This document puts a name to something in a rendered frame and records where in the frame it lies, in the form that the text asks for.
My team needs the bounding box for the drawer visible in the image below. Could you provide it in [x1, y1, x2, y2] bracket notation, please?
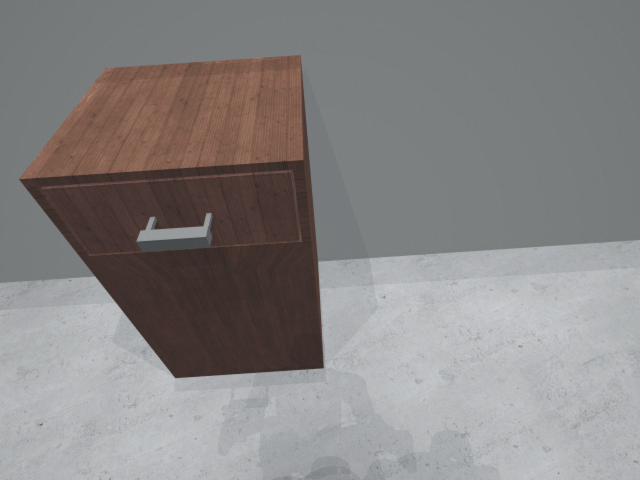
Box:
[42, 170, 300, 254]

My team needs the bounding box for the handle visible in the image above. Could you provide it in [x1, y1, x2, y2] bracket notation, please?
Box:
[136, 213, 213, 252]

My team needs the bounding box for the cabinet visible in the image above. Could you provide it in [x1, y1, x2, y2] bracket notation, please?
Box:
[19, 55, 324, 378]

